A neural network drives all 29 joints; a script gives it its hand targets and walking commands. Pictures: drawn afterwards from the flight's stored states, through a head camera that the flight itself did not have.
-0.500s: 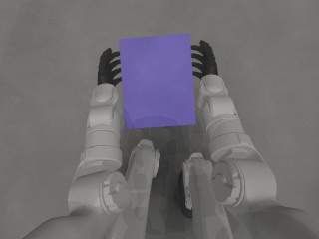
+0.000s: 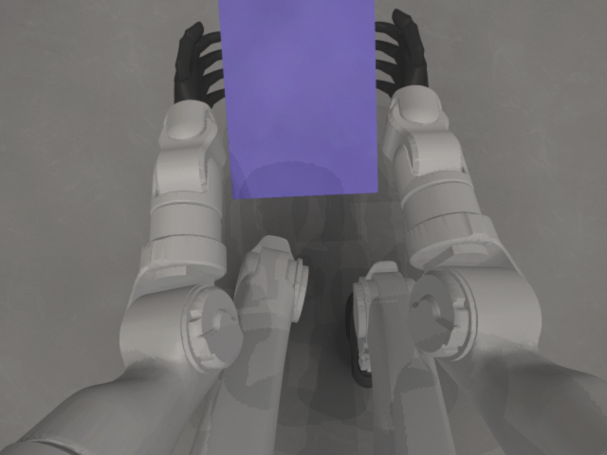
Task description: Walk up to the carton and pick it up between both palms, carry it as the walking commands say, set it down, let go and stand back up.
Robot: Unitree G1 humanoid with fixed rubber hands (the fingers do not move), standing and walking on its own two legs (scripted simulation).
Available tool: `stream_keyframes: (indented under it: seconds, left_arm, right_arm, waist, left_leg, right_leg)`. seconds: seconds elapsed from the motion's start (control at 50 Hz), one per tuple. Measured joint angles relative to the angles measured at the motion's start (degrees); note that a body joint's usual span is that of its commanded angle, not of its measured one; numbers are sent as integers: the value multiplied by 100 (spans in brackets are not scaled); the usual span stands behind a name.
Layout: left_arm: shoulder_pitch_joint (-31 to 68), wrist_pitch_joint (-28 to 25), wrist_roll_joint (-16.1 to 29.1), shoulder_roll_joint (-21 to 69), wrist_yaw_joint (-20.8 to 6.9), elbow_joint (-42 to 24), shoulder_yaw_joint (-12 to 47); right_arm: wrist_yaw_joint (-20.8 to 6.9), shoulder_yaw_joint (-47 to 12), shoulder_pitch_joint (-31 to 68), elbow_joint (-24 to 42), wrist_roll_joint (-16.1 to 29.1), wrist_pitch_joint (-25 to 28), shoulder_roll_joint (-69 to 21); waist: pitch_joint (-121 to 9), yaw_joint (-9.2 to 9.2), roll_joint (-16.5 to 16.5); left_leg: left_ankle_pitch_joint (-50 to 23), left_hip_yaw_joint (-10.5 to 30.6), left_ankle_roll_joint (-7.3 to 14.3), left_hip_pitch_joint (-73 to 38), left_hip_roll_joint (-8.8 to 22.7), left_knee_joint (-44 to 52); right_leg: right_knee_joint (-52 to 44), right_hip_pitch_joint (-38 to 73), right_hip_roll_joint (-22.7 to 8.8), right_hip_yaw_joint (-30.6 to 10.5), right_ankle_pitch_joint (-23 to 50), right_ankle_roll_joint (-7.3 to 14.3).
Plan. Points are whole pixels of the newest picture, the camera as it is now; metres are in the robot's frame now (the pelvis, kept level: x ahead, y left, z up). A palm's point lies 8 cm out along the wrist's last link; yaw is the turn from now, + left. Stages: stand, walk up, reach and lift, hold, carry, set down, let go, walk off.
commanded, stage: set down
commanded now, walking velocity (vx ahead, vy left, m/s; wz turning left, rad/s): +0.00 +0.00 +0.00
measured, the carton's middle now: (301, 120) +0.49 +0.09 -0.19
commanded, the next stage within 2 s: none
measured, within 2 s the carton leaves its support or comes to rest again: neither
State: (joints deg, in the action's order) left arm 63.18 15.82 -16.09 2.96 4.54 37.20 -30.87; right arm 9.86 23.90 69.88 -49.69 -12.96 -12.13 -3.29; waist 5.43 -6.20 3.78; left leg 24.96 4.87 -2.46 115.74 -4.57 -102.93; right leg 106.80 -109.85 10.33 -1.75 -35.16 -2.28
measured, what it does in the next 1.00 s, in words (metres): lowers itself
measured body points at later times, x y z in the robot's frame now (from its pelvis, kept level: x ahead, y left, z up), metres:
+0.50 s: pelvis +0.00 +0.00 -0.06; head +0.34 +0.06 +0.23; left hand +0.50 +0.22 -0.21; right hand +0.55 -0.02 -0.20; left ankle +0.14 +0.12 -0.44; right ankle +0.09 -0.11 -0.44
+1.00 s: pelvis +0.00 +0.00 -0.08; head +0.35 +0.04 +0.19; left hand +0.51 +0.22 -0.24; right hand +0.56 -0.02 -0.24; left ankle +0.14 +0.12 -0.44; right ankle +0.09 -0.11 -0.44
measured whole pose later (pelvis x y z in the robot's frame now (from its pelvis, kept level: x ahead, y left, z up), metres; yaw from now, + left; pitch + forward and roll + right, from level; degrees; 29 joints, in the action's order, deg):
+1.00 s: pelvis +0.00 +0.00 -0.08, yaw -2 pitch +38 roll -2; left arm 74.9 15.4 -11.4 -4.5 4.4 44.9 -28.3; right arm 13.8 16.8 81.5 -55.8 -5.9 -12.2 2.6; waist 15.8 -7.6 4.1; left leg 27.8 3.8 -2.8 128.6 -3.4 -119.0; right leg 123.3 -123.1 13.1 -1.0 -38.2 -3.4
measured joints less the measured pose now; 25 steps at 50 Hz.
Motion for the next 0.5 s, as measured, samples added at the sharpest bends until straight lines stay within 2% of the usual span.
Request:
stream_keyframes:
  seconds: [0.5]
  left_arm:
    - [876, 63, 249, -449, 22, 285, 143]
  right_arm:
    - [175, -287, 875, -231, 336, -72, 377]
  waist:
    - [794, -64, 58]
  left_leg:
    - [116, -27, -50, 955, 1, -1056]
  right_leg:
    - [1095, -947, 115, 92, -178, -63]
